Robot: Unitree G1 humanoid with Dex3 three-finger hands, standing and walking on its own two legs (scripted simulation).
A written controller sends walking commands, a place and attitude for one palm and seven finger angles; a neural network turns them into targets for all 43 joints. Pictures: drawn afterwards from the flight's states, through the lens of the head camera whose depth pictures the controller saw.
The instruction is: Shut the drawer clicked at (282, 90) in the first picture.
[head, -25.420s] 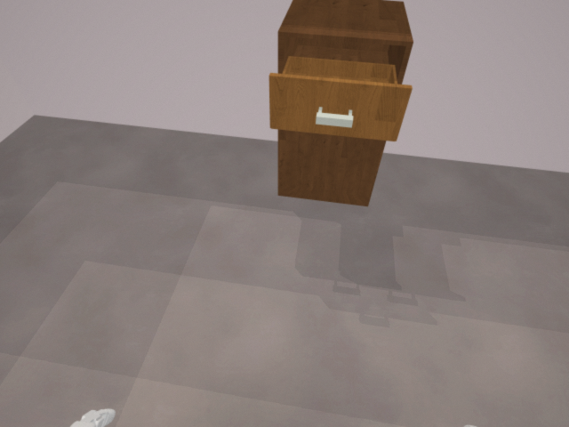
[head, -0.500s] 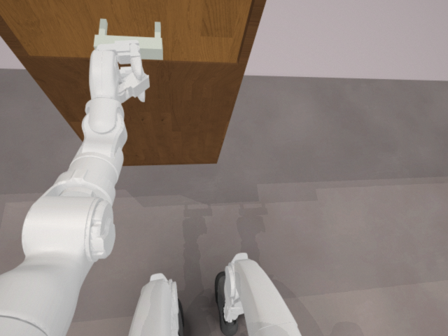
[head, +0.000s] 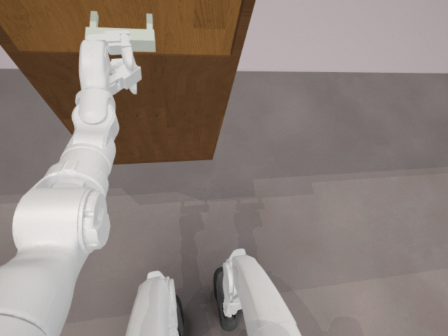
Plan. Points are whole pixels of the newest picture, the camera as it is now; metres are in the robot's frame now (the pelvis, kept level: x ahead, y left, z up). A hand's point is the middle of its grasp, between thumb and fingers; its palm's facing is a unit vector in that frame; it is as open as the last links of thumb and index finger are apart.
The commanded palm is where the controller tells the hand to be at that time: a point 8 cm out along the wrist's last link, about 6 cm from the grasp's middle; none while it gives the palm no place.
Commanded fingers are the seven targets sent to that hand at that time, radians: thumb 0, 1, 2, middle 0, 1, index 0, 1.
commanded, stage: pull the fist back off the drawer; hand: left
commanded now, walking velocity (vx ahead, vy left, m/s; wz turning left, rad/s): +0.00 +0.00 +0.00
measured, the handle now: (122, 29) +0.64 +0.09 +0.05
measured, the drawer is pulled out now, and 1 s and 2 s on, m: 0.00 0.00 0.00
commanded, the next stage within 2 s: draw the hand back to the body in 0.32 s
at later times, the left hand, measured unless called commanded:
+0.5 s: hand (133, 70) +0.55 +0.07 +0.05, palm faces -0.03 -1.00 -0.03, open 3.1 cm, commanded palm +0.49 +0.12 +0.08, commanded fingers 0.00 0.90 0.90 -1.40 -1.60 -1.40 -1.60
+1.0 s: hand (55, 128) +0.38 +0.14 +0.17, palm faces -0.04 -0.99 -0.14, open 3.3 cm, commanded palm +0.35 +0.19 +0.18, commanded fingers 0.00 0.90 0.90 -1.40 -1.60 -1.40 -1.60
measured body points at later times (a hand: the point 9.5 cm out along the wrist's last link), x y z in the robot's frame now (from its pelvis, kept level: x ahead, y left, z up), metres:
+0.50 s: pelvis +0.05 -0.01 +0.02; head +0.21 +0.00 +0.44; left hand +0.55 +0.12 +0.06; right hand +0.08 -0.27 -0.10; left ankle +0.03 +0.08 -0.60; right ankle +0.08 -0.11 -0.60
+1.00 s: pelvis +0.07 -0.01 +0.10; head +0.11 -0.02 +0.55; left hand +0.38 +0.19 +0.18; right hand +0.25 -0.25 +0.02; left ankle +0.03 +0.08 -0.60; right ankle +0.08 -0.11 -0.60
